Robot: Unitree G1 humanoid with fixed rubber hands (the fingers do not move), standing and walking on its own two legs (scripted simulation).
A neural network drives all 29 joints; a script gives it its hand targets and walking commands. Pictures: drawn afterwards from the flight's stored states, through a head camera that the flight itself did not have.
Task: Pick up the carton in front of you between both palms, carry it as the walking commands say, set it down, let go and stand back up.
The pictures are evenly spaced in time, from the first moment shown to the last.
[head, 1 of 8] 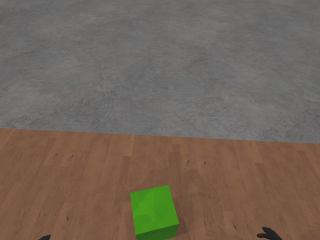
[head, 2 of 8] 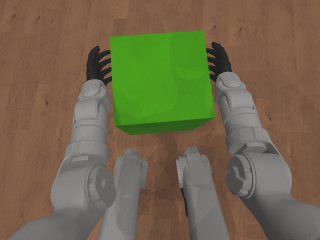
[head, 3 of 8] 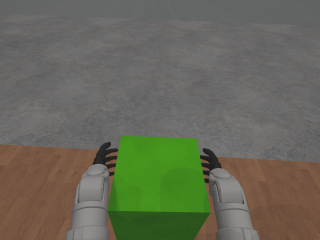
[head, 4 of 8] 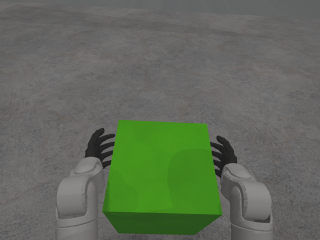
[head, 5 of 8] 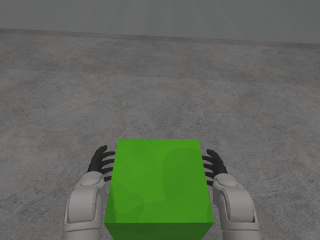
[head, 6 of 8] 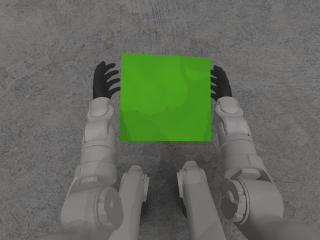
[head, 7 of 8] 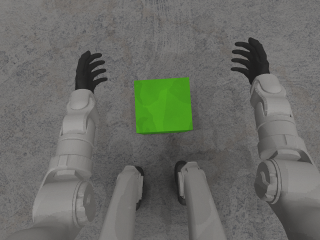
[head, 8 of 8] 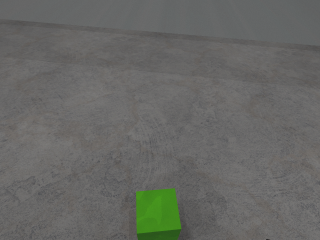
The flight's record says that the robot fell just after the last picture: no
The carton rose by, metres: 0.68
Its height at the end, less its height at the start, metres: -0.11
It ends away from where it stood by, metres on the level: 3.17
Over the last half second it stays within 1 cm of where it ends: yes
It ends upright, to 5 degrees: yes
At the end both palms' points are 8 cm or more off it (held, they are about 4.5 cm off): yes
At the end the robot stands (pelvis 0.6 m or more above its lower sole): yes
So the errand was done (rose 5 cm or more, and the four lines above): yes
